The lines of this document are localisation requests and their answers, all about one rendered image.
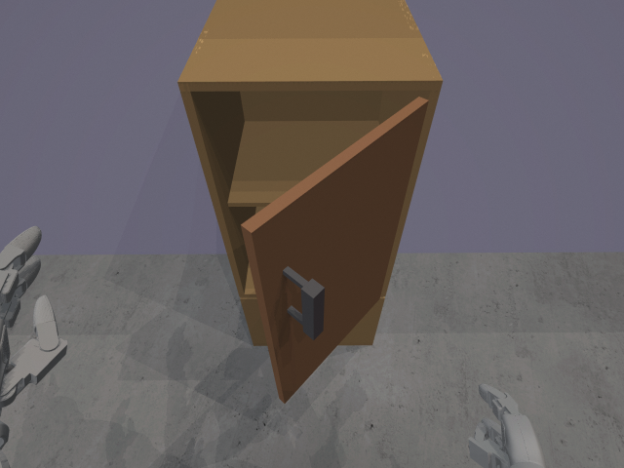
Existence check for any handle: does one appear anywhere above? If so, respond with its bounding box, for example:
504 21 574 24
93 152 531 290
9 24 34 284
283 266 325 340

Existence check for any right robot hand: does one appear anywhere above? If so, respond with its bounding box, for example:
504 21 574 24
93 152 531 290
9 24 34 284
469 383 546 468

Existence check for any left robot hand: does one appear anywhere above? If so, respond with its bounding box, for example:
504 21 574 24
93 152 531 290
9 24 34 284
0 226 67 416

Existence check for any cupboard door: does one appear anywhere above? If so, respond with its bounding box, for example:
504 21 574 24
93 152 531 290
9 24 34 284
241 97 429 404

